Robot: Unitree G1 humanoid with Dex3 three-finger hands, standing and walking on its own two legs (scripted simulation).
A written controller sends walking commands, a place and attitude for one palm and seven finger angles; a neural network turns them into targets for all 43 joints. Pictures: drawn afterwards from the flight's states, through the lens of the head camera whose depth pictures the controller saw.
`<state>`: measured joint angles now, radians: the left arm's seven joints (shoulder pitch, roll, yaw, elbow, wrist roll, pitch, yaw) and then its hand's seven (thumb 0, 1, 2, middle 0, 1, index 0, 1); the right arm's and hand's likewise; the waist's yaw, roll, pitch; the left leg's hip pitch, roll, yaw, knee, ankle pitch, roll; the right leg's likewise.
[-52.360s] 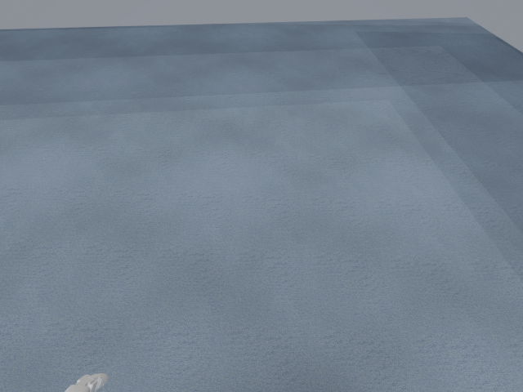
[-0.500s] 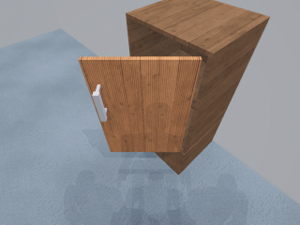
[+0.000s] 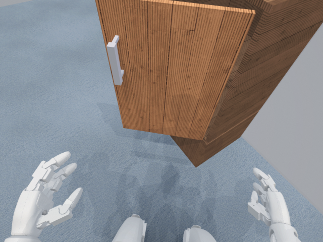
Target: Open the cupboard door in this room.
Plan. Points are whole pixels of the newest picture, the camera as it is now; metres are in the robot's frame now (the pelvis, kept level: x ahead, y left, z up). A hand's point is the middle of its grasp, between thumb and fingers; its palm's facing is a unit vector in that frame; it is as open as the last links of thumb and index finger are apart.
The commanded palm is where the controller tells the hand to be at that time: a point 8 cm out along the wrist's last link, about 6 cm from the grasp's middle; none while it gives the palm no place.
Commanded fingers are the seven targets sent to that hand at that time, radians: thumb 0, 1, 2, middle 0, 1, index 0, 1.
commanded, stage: raise the hand with hooked fingers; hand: left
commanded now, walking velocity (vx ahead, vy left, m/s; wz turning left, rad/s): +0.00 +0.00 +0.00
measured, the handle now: (117, 61) +0.58 +0.22 +0.08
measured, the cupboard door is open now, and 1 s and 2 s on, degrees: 47 47 47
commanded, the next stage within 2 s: move the hooked fingers beside the handle in 1.58 s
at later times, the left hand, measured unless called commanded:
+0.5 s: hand (60, 166) +0.25 +0.26 +0.06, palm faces -0.04 -1.00 -0.06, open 12.2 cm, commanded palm +0.23 +0.32 +0.07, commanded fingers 0.00 -0.31 0.38 -0.29 -1.08 -0.29 -1.08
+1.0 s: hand (38, 137) +0.29 +0.31 +0.09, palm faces +0.00 -1.00 -0.06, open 13.9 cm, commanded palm +0.27 +0.36 +0.10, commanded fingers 0.00 -0.50 0.30 -0.30 -1.20 -0.30 -1.20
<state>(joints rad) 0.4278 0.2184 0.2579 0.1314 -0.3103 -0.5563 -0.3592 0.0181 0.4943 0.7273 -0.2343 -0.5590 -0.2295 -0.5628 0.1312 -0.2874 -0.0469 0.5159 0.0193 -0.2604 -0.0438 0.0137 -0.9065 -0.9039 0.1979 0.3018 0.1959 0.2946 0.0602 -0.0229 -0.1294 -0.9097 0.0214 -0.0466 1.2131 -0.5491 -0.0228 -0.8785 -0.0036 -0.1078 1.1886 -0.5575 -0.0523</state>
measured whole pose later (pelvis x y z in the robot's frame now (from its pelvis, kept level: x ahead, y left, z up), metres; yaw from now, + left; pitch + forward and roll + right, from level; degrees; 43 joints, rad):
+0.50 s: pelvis +0.00 +0.03 +0.02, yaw -1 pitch +15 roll -2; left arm 0.22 0.31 0.32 0.21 -0.34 -0.40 -0.43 0.01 -0.08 0.48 -0.27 -0.93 -0.27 -0.94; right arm 0.30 -0.29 -0.01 0.59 0.04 -0.23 -0.07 0.02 -0.90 -0.90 0.20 0.30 0.20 0.30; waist -0.01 0.03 -0.12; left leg -0.88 0.01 0.00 1.13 -0.50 0.03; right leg -0.85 -0.01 -0.07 1.08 -0.48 0.00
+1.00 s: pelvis +0.01 +0.05 +0.03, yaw -1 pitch +13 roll -3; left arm 0.03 0.39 0.40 0.32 -0.34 -0.30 -0.48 -0.01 -0.49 0.31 -0.30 -1.19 -0.30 -1.19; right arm 0.27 -0.26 0.06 0.54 0.04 -0.20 -0.07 0.02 -0.90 -0.90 0.21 0.30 0.20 0.30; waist 0.01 0.02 -0.10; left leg -0.79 0.00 -0.01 1.05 -0.48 0.05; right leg -0.74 -0.02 -0.07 0.97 -0.45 0.02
